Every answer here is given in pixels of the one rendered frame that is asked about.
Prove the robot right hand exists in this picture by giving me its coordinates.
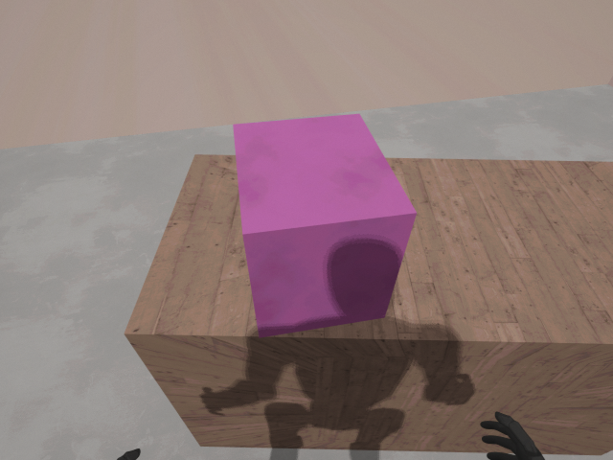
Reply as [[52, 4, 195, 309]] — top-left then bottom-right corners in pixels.
[[480, 412, 545, 460]]

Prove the carton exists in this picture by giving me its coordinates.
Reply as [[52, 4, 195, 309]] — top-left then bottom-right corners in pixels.
[[233, 114, 417, 338]]

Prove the pedestal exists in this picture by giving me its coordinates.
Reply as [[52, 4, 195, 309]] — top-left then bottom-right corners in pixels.
[[124, 154, 613, 455]]

